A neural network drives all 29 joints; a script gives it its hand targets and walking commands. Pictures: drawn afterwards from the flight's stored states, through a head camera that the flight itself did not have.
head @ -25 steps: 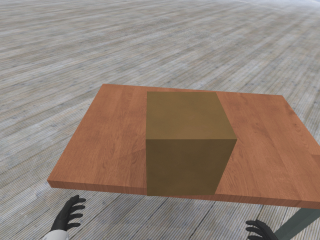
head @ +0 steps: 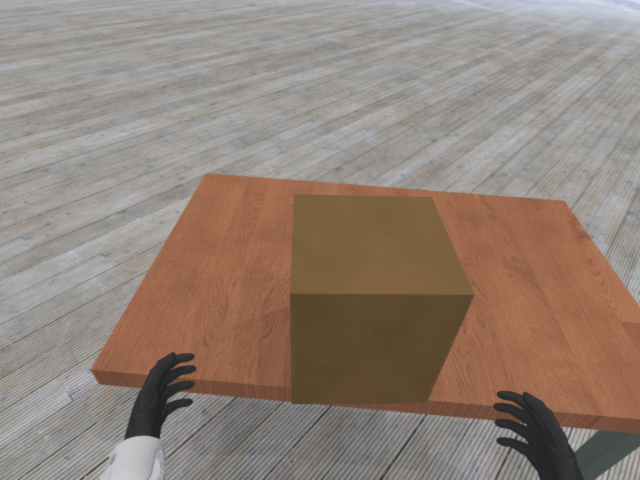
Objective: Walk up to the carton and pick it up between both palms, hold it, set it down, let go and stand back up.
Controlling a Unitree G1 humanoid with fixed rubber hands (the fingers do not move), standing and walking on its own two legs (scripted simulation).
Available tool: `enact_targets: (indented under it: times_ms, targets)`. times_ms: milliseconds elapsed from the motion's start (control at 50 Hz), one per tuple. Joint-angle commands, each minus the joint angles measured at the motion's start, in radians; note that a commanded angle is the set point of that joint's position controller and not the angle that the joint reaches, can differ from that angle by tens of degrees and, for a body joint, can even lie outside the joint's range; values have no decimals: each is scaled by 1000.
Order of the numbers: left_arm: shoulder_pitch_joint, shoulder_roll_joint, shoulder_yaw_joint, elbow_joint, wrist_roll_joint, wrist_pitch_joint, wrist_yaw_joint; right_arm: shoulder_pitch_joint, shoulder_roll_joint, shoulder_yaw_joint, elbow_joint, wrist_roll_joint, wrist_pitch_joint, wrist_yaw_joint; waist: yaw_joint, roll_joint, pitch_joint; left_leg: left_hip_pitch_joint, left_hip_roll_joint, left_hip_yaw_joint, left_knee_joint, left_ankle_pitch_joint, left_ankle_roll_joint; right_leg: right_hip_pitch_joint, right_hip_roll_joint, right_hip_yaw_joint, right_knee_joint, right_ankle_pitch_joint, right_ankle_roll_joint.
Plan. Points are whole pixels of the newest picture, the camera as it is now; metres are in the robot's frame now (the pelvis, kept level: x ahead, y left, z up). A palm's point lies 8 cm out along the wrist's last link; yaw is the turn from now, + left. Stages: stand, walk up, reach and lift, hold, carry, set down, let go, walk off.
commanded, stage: reach and lift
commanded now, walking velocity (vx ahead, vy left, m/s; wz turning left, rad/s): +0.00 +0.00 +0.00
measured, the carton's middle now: (361, 300) +0.40 -0.03 +0.03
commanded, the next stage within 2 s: none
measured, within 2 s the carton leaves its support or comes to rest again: neither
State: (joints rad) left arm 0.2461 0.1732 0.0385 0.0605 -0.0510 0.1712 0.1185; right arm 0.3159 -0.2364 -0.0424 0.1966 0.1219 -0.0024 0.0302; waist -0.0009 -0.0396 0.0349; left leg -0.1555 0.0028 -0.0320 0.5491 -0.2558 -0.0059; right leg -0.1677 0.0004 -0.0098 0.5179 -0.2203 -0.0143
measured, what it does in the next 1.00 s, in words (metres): stands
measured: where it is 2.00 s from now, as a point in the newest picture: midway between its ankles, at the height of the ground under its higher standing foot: outside the picture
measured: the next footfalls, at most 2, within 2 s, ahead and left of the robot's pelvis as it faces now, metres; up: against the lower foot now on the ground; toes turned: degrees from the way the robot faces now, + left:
none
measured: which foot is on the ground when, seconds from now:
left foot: down 0.00-1.00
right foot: down 0.00-1.00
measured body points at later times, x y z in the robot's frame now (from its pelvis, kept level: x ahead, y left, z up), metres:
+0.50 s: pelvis +0.05 +0.00 +0.01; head +0.05 +0.02 +0.46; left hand +0.29 +0.20 +0.06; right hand +0.27 -0.22 +0.04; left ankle +0.04 +0.12 -0.73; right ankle +0.05 -0.12 -0.73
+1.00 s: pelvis +0.05 +0.01 +0.01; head +0.05 +0.02 +0.46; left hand +0.34 +0.19 +0.12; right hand +0.34 -0.20 +0.10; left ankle +0.04 +0.12 -0.73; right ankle +0.05 -0.12 -0.73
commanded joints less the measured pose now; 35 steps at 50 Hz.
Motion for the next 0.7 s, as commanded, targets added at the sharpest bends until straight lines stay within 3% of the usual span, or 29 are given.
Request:
enact_targets:
  times_ms: [0, 20, 60, 80, 100, 140, 180, 220, 280, 320, 380, 400, 440, 460, 480, 580, 600, 620, 640, 660, 680]
  targets:
    - [-204, 29, -141, -230, -108, -57, 44, -196, -121, -89, -401, 99, -29, 44, -14, 228, -14, -326, 113, -36, -482, -468, 62, 276, 83, -31, -67, -42, 15]
    - [-164, -6, -137, -224, -84, -58, 51, -170, -127, -82, -373, 111, -38, 60, 2, 247, -13, -344, 121, -38, -489, -417, 49, 304, 95, -37, -62, 21, 14]
    - [-136, 0, -114, -238, -87, -65, 48, -134, -71, -29, -427, 154, -57, 58, 41, 162, -36, -305, 81, 10, -444, -319, 31, 305, 63, 5, -123, -11, 11]
    - [-159, 20, -111, -269, -107, -74, 45, -138, -87, -39, -429, 154, -55, 58, 32, 140, -19, -258, 56, 19, -415, -249, 21, 204, 54, 3, -129, -55, 0]
    - [-163, -2, -145, -275, -122, -78, 51, -154, -109, -57, -442, 147, -61, 58, 26, 107, -42, -234, 62, 7, -408, -257, 13, 187, 58, 1, -139, -51, -6]
    - [-174, 13, -155, -336, -149, -76, 61, -186, -118, -83, -476, 154, -57, 51, 32, 90, -57, -123, 36, 20, -364, -172, -20, 82, 30, 11, -179, -85, -20]
    - [-170, 42, -123, -331, -163, -69, 54, -166, -110, -59, -487, 155, -46, 37, 33, 55, -50, -81, 16, 46, -327, -93, -19, 56, 24, 24, -196, -59, -16]
    - [-147, 64, -109, -356, -164, -52, 61, -158, -128, -48, -498, 164, -33, 25, 50, 76, -75, -38, 11, 49, -335, -18, -26, 69, 28, 29, -207, -8, -18]
    - [-171, 90, -87, -386, -176, -30, 52, -178, -107, -48, -524, 158, -22, 1, 40, 44, -84, -22, -10, 66, -295, 52, -22, 62, 27, 40, -216, 25, -14]
    - [-158, 99, -62, -426, -164, -3, 43, -170, -118, -40, -550, 160, -15, -12, 48, 63, -101, -15, -17, 73, -287, 159, -27, 103, 29, 40, -208, 134, -7]
    - [-141, 105, -55, -464, -169, 27, 31, -159, -127, -39, -558, 180, -3, -35, 29, 67, -152, 58, -26, 73, -248, 283, -38, 113, 34, 45, -203, 238, -5]
    - [-150, 92, -50, -498, -168, 49, 32, -185, -145, -42, -553, 188, 7, -37, 32, 94, -141, 64, -23, 67, -247, 318, -48, 100, 42, 36, -206, 243, -12]
    - [-124, 85, -46, -532, -167, 78, 26, -170, -161, -44, -599, 199, 10, -53, 22, 71, -167, 102, -25, 62, -220, 420, -55, 113, 49, 36, -203, 323, -11]
    - [-156, 97, -50, -591, -175, 88, 28, -208, -162, -53, -632, 207, 9, -55, 30, 102, -195, 112, -29, 68, -218, 435, -56, 116, 48, 33, -197, 341, -11]
    - [-172, 88, -43, -587, -173, 99, 28, -207, -181, -68, -604, 202, 16, -58, 13, 74, -208, 154, -15, 54, -205, 456, -60, 94, 53, 30, -200, 323, -22]
    - [-209, 78, -19, -608, -159, 190, 17, -261, -201, -72, -596, 225, 73, -74, 17, 120, -179, 171, -17, 56, -201, 510, -65, 78, 53, 27, -215, 349, -23]
    - [-188, 86, -5, -627, -163, 206, 12, -249, -223, -90, -615, 221, 74, -79, 14, 87, -199, 187, -11, 50, -196, 550, -68, 99, 62, 17, -208, 377, -26]
    - [-227, 75, -5, -625, -154, 214, 16, -266, -221, -91, -581, 220, 87, -78, 6, 94, -183, 192, -5, 44, -193, 549, -72, 84, 59, 23, -211, 360, -24]
    - [-248, 90, 3, -652, -162, 235, 14, -301, -240, -99, -617, 226, 97, -82, 6, 102, -208, 202, -10, 55, -199, 554, -74, 98, 63, 18, -214, 365, -25]
    - [-275, 91, 18, -648, -160, 255, 21, -321, -219, -88, -578, 242, 113, -85, 11, 144, -185, 186, -7, 54, -198, 553, -79, 106, 53, 26, -216, 355, -30]
    - [-307, 80, 21, -673, -160, 276, 25, -364, -243, -99, -613, 235, 122, -85, 13, 130, -209, 209, 2, 49, -188, 582, -86, 95, 63, 21, -212, 347, -32]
